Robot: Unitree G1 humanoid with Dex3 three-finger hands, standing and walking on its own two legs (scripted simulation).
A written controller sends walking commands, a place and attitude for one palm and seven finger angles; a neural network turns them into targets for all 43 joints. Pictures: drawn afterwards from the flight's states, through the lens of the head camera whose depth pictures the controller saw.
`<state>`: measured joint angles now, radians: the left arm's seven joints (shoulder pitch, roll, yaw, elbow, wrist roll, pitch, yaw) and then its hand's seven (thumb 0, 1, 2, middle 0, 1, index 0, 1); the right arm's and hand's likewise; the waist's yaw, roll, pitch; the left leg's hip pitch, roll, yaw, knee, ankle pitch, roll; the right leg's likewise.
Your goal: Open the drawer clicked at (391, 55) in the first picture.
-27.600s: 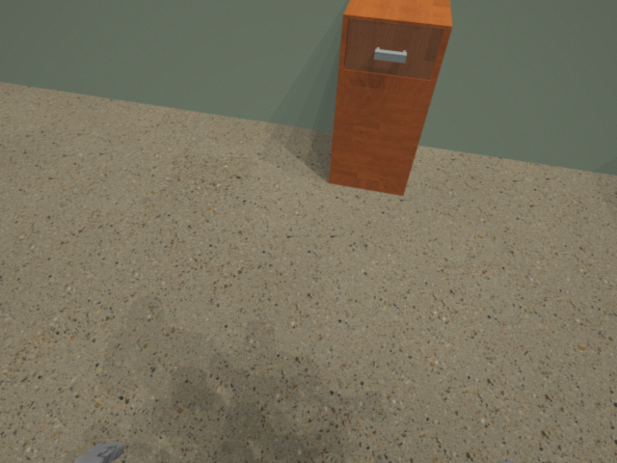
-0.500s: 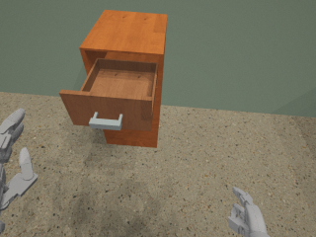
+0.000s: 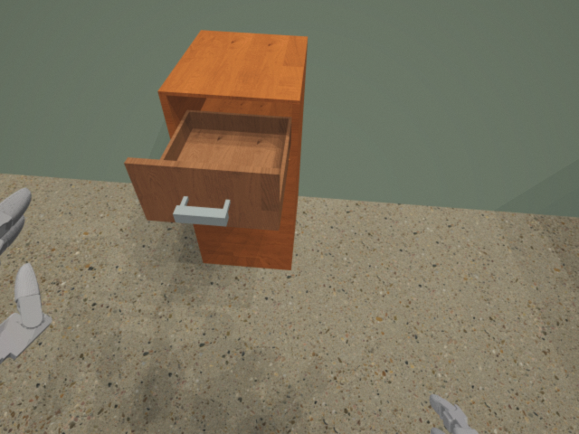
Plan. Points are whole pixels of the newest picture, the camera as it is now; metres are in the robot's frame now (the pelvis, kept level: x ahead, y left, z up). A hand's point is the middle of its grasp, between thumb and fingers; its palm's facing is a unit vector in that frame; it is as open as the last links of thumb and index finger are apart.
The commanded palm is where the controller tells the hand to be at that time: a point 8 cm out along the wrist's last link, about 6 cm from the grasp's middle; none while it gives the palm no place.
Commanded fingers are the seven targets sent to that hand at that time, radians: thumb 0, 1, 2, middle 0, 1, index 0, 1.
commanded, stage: stop stepping back and stand still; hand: left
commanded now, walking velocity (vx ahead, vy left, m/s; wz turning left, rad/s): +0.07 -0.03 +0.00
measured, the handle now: (203, 208) +0.59 +0.20 -0.09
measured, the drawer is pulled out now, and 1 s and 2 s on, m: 0.29 0.29 0.29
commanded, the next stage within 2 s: let the arm hang, fingers relaxed in 0.60 s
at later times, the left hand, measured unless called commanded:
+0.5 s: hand (77, 303) +0.21 +0.22 +0.17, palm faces +0.36 -0.80 -0.47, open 7.4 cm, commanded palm +0.15 +0.26 +0.18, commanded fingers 0.00 0.90 0.90 -0.20 -0.30 -0.20 -0.30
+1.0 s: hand out of the picture +0.09 +0.17 -0.16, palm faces +0.02 -0.99 -0.16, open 7.3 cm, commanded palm none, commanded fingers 0.00 0.90 0.90 -0.20 -0.30 -0.20 -0.30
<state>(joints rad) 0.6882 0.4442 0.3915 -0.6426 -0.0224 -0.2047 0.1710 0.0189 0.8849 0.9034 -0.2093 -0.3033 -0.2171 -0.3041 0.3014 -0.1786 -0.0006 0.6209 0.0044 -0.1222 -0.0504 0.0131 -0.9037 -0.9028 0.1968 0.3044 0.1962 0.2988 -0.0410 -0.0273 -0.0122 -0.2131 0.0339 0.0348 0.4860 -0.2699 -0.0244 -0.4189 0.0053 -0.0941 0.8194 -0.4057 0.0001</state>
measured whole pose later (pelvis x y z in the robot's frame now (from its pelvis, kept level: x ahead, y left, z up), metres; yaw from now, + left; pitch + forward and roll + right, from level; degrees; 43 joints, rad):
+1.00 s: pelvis +0.01 +0.00 +0.00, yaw +0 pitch -2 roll +0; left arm 0.29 0.17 0.01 0.76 0.02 0.07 0.02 0.01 0.93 0.90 -0.20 -0.30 -0.20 -0.30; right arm 0.23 -0.18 0.02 0.87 -0.02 0.02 -0.01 0.01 -0.91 -0.90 0.20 0.30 0.20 0.30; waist -0.02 -0.04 0.08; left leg -0.24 -0.01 0.02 0.54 -0.27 0.02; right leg -0.24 0.01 -0.12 0.54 -0.28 -0.06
